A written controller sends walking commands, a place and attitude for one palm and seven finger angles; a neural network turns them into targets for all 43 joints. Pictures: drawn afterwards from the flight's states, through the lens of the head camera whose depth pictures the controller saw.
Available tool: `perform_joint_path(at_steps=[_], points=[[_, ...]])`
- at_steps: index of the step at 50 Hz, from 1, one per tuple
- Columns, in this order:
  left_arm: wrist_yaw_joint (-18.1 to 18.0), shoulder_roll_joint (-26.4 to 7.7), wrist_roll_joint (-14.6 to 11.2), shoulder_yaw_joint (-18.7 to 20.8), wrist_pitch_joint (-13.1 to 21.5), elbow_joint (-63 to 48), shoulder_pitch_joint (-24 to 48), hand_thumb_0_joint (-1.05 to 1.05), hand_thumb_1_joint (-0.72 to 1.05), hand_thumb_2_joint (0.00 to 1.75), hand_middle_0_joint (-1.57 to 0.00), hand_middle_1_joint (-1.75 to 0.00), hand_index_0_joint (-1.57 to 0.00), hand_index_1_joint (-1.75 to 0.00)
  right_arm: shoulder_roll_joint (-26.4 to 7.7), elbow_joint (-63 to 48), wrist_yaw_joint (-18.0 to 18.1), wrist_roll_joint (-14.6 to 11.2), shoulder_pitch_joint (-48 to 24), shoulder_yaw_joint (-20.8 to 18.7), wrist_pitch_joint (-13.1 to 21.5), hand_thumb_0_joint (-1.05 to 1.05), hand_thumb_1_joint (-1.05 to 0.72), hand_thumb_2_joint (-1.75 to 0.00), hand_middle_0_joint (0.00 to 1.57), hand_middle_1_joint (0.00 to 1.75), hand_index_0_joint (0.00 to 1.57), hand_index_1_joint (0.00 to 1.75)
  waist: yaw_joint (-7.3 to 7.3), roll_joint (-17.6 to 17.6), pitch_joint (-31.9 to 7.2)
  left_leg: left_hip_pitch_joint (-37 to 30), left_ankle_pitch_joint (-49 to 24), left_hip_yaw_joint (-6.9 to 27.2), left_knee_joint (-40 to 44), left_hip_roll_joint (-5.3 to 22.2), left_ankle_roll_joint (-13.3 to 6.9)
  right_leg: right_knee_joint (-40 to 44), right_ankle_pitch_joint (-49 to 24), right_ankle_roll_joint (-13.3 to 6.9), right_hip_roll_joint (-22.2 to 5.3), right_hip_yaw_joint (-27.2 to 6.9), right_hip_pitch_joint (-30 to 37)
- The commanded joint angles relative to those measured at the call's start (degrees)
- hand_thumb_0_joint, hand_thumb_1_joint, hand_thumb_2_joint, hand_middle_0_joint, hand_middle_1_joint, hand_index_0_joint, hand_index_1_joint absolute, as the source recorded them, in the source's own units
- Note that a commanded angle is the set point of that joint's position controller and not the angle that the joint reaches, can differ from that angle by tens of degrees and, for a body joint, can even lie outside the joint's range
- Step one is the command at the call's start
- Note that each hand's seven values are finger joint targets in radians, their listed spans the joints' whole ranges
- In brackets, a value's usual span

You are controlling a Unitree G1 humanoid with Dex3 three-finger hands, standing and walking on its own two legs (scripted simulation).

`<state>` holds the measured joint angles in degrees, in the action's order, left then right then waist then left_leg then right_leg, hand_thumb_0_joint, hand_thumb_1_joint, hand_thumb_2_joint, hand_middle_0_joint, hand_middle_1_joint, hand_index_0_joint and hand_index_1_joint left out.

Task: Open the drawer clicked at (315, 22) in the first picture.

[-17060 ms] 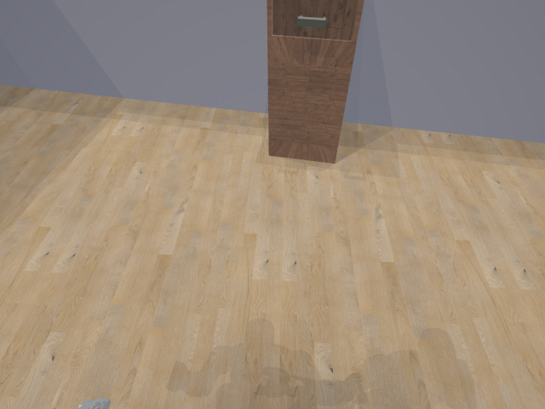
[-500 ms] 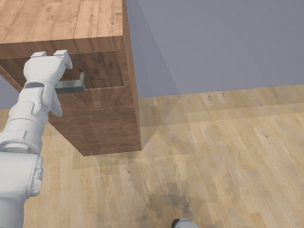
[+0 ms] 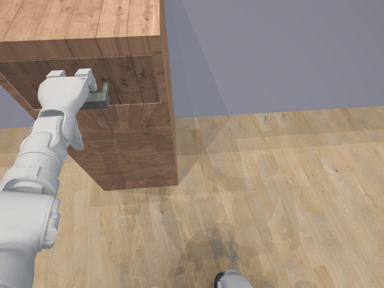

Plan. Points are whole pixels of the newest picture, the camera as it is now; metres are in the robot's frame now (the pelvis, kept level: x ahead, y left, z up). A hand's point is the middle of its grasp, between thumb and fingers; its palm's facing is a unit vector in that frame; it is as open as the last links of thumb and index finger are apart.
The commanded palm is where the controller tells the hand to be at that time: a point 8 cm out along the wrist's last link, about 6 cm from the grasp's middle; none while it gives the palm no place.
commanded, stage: lower the fingers behind the handle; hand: left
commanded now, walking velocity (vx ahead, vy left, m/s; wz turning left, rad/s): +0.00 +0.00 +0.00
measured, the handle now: (84, 94) +0.56 +0.24 +0.02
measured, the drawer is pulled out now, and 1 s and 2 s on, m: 0.00 0.00 0.00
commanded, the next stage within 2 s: close the thumb around the handle in 1.08 s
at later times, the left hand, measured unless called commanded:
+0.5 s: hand (84, 117) +0.50 +0.23 +0.01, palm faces -0.09 -0.01 -1.00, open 13.8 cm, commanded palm +0.48 +0.24 +0.06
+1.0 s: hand (83, 118) +0.50 +0.24 +0.01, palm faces -0.07 +0.00 -1.00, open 13.9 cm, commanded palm +0.48 +0.24 +0.05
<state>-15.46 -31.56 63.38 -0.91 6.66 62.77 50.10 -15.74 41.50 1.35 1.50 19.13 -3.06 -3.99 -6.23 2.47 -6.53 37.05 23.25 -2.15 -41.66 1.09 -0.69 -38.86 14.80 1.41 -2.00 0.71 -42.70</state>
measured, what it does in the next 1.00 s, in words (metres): stands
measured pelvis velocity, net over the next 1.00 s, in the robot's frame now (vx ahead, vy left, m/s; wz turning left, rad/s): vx -0.01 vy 0.01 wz -0.01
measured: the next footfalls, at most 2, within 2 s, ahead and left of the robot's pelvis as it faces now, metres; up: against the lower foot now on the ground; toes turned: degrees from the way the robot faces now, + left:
none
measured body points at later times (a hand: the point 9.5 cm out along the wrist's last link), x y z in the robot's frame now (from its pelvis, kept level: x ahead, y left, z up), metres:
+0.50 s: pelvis +0.00 +0.00 -0.01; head +0.12 -0.01 +0.42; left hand +0.50 +0.23 +0.07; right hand -0.02 -0.28 -0.14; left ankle -0.05 +0.11 -0.71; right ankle +0.03 -0.14 -0.71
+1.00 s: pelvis -0.01 +0.01 -0.02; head +0.12 +0.00 +0.41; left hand +0.50 +0.23 +0.06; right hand -0.02 -0.27 -0.15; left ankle -0.05 +0.11 -0.71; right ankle +0.03 -0.14 -0.71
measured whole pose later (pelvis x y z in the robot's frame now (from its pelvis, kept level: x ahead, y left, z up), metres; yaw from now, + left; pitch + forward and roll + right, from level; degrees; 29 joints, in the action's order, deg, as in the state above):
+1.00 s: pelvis -0.01 +0.01 -0.02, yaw -1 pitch +23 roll -1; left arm -17.6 -32.6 63.4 0.2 6.1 64.3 51.1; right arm -15.8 41.7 0.6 2.2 20.4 -2.4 -4.2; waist -7.8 3.0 -8.0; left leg 47.0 26.7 -2.2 -50.8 1.4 -1.2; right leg -46.6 17.2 1.8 -1.8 0.3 -52.3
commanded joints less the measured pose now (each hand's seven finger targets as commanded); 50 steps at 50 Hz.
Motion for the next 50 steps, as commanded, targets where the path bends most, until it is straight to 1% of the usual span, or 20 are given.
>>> perform_joint_path(at_steps=[1, 6, 12, 14, 15, 16, 18, 19, 20, 23, 24, 26, 28, 30, 32, 34, 37, 46, 49, 50], points=[[-2.70, -14.78, -0.45, 4.00, 0.26, -9.87, 25.51, 0.00, -0.50, 0.30, -0.30, -1.20, -0.30, -1.20, -9.34, -2.28, 0.64, 0.16, 9.24, -3.33, 0.78, 0.00, -0.90, -0.90, 0.20, 0.30, 0.20, 0.30, -1.08, 1.04, -24.89, -8.96, -26.25, 0.95, 2.14, -2.21, -0.77, 0.51, -17.66, -2.68, 3.74, 0.92, 16.11], [-3.29, -13.16, -0.03, 2.98, -0.17, -9.19, 25.95, 0.00, -0.50, 0.30, -0.30, -1.20, -0.30, -1.20, -9.32, -1.98, 0.25, 0.31, 10.10, -3.44, 0.88, 0.00, -0.90, -0.90, 0.20, 0.30, 0.20, 0.30, -1.15, 2.69, -26.03, -8.88, -27.80, 1.43, 1.04, -2.00, -0.50, -0.66, -17.28, -2.87, 3.85, 1.20, 14.17], [-3.87, -16.69, -0.15, 6.10, 0.04, -9.85, 25.10, 0.00, -0.50, 0.30, -0.30, -1.20, -0.30, -1.20, -9.87, -1.69, 0.01, 0.78, 10.03, -3.34, 0.40, 0.00, -0.90, -0.90, 0.20, 0.30, 0.20, 0.30, -0.48, 1.68, -27.92, -6.32, -27.74, 1.15, -0.26, -2.14, -0.77, -1.98, -18.84, -2.89, 3.80, 0.77, 15.48], [-4.14, -14.01, 0.10, 3.54, -0.77, -7.56, 25.04, 0.00, -0.50, 0.30, -0.30, -1.20, -0.30, -1.20, -9.71, -1.29, -0.05, 0.61, 10.40, -3.35, 0.58, 0.00, -0.90, -0.90, 0.20, 0.30, 0.20, 0.30, -1.87, 1.04, -24.52, -4.80, -25.02, 1.02, -0.25, -2.02, -0.84, -1.62, -17.33, -2.67, 3.83, 1.09, 13.37], [-4.10, -15.46, 0.03, 4.55, -1.16, -6.12, 24.00, 0.00, -0.50, 0.30, -0.30, -1.20, -0.30, -1.20, -10.03, -1.18, 0.00, 0.51, 10.20, -3.11, 0.51, 0.00, -0.90, -0.90, 0.20, 0.30, 0.20, 0.30, -1.58, -0.43, -23.62, -3.31, -22.91, 0.88, -0.16, -2.16, -1.03, -1.53, -16.31, -2.62, 3.78, 0.87, 13.70], [-4.06, -15.95, 0.01, 4.48, -1.07, -6.99, 25.51, 0.00, -0.50, 0.30, -0.30, -1.20, -0.30, -1.20, -10.09, -1.37, 0.16, 0.43, 10.44, -3.09, 0.59, 0.00, -0.90, -0.90, 0.20, 0.30, 0.20, 0.30, -2.09, -0.70, -24.36, -3.08, -21.85, 0.99, -0.10, -2.22, -1.13, -1.55, -15.97, -2.55, 3.76, 0.77, 13.97], [-3.94, -17.17, -0.01, 5.19, 0.15, -9.97, 27.25, 0.00, -0.50, 0.30, -0.30, -1.20, -0.30, -1.20, -9.92, -1.46, 0.26, 0.73, 10.68, -3.21, 0.75, 0.00, -0.90, -0.90, 0.20, 0.30, 0.20, 0.30, -1.50, 2.99, -28.14, -4.71, -23.99, 0.92, -0.75, -2.28, -1.07, -2.35, -17.49, -2.70, 3.60, 0.38, 14.69], [-3.90, -17.16, 0.18, 5.72, 0.58, -10.28, 25.69, 0.00, -0.50, 0.30, -0.30, -1.20, -0.30, -1.20, -9.80, -1.44, 0.23, 0.82, 10.89, -3.43, 0.78, 0.00, -0.90, -0.90, 0.20, 0.30, 0.20, 0.30, -0.97, 2.78, -29.44, -5.45, -26.08, 1.18, -1.33, -2.23, -0.99, -2.97, -18.38, -2.83, 3.70, 0.52, 14.70], [-3.88, -15.63, -0.03, 4.87, 0.67, -9.24, 24.46, 0.00, -0.50, 0.30, -0.30, -1.20, -0.30, -1.20, -9.69, -1.39, 0.20, 0.88, 10.83, -3.43, 0.79, 0.00, -0.90, -0.90, 0.20, 0.30, 0.20, 0.30, -1.47, 2.40, -28.60, -5.27, -26.23, 1.04, -1.72, -2.16, -1.01, -2.99, -18.36, -2.73, 3.79, 0.63, 13.83], [-4.25, -17.81, -0.20, 6.11, 1.05, -7.98, 24.73, 0.00, -0.50, 0.30, -0.30, -1.20, -0.30, -1.20, -10.09, -0.85, 0.20, 0.91, 10.80, -3.08, 0.75, 0.00, -0.90, -0.90, 0.20, 0.30, 0.20, 0.30, -1.90, 1.20, -26.20, -2.03, -23.52, 1.07, -2.29, -2.21, -1.15, -3.51, -17.22, -2.58, 3.66, 0.53, 12.78], [-4.44, -18.80, -0.04, 7.01, 1.13, -8.38, 24.24, 0.00, -0.50, 0.30, -0.30, -1.20, -0.30, -1.20, -10.19, -0.92, 0.18, 0.88, 10.71, -3.04, 0.69, 0.00, -0.90, -0.90, 0.20, 0.30, 0.20, 0.30, -1.29, 1.47, -26.57, -1.78, -23.57, 1.18, -2.46, -2.26, -1.10, -3.94, -16.96, -2.71, 3.68, 0.56, 12.62], [-4.92, -17.00, 0.19, 5.73, 1.06, -8.16, 23.97, 0.00, -0.50, 0.30, -0.30, -1.20, -0.30, -1.20, -9.89, -1.25, -0.01, 0.93, 10.66, -3.08, 0.84, 0.00, -0.90, -0.90, 0.20, 0.30, 0.20, 0.30, -1.50, 1.92, -26.77, -1.59, -23.02, 1.06, -2.83, -2.33, -1.10, -4.13, -16.38, -2.73, 3.72, 0.73, 11.89], [-5.36, -18.92, 0.33, 7.13, 0.80, -7.48, 23.50, 0.00, -0.50, 0.30, -0.30, -1.20, -0.30, -1.20, -10.28, -0.85, -0.10, 1.09, 10.79, -3.07, 0.71, 0.00, -0.90, -0.90, 0.20, 0.30, 0.20, 0.30, -1.30, 2.00, -27.97, -1.16, -23.47, 1.11, -3.49, -2.29, -1.04, -4.96, -16.82, -2.66, 3.64, 0.58, 11.92], [-5.47, -16.01, 0.45, 4.96, 0.03, -7.13, 24.00, 0.00, -0.50, 0.30, -0.30, -1.20, -0.30, -1.20, -10.00, -0.98, -0.22, 0.97, 10.91, -3.20, 0.84, 0.00, -0.90, -0.90, 0.20, 0.30, 0.20, 0.30, -1.97, 2.68, -27.21, -1.68, -23.91, 1.20, -3.78, -2.10, -0.88, -4.99, -16.37, -2.69, 3.74, 0.99, 10.17], [-5.36, -16.67, 0.13, 5.69, -0.59, -5.89, 23.30, 0.00, -0.50, 0.30, -0.30, -1.20, -0.30, -1.20, -10.31, -0.85, -0.25, 0.93, 10.91, -3.12, 0.66, 0.00, -0.90, -0.90, 0.20, 0.30, 0.20, 0.30, -1.96, 1.40, -27.49, -1.49, -24.40, 1.29, -4.24, -2.04, -0.97, -5.21, -16.47, -2.73, 3.80, 0.95, 10.04], [-5.08, -14.85, 0.19, 3.68, -1.19, -5.43, 24.36, 0.00, -0.50, 0.30, -0.30, -1.20, -0.30, -1.20, -10.07, -1.00, -0.20, 0.81, 11.15, -3.05, 0.75, 0.00, -0.90, -0.90, 0.20, 0.30, 0.20, 0.30, -2.61, 2.24, -26.58, -1.07, -22.94, 1.32, -4.21, -2.06, -0.94, -5.18, -15.45, -2.64, 3.78, 1.07, 9.01], [-4.45, -16.80, 0.03, 5.18, -1.53, -6.07, 24.82, 0.00, -0.50, 0.30, -0.30, -1.20, -0.30, -1.20, -10.43, -1.21, -0.15, 0.81, 11.09, -2.95, 0.56, 0.00, -0.90, -0.90, 0.20, 0.30, 0.20, 0.30, -2.25, 1.31, -28.22, -1.47, -23.69, 1.49, -4.35, -2.04, -1.04, -5.38, -15.95, -2.66, 3.78, 1.00, 9.90], [-3.54, -14.23, -0.40, 4.08, -0.14, -8.40, 22.35, 0.00, -0.50, 0.30, -0.30, -1.20, -0.30, -1.20, -9.81, -2.06, -0.10, 0.80, 11.06, -3.04, 0.48, 0.00, -0.90, -0.90, 0.20, 0.30, 0.20, 0.30, -1.71, 2.77, -27.62, -3.36, -25.29, 1.87, -4.29, -1.60, -0.72, -5.35, -15.14, -2.74, 4.00, 1.40, 8.63], [-3.94, -14.42, -0.36, 4.01, -0.16, -7.33, 22.97, 0.00, -0.50, 0.30, -0.30, -1.20, -0.30, -1.20, -9.95, -1.70, -0.05, 0.70, 11.07, -3.01, 0.52, 0.00, -0.90, -0.90, 0.20, 0.30, 0.20, 0.30, -2.25, 1.39, -25.26, -1.77, -22.69, 1.90, -4.07, -1.68, -0.86, -5.07, -13.79, -2.72, 3.96, 1.41, 7.91], [-4.09, -15.95, -0.20, 5.21, -0.14, -7.60, 22.44, 0.00, -0.50, 0.30, -0.30, -1.20, -0.30, -1.20, -10.13, -1.58, 0.01, 0.79, 10.97, -2.94, 0.46, 0.00, -0.90, -0.90, 0.20, 0.30, 0.20, 0.30, -1.60, 1.57, -25.91, -1.78, -23.42, 1.88, -4.04, -1.68, -0.82, -5.33, -14.23, -2.78, 3.86, 1.39, 8.52]])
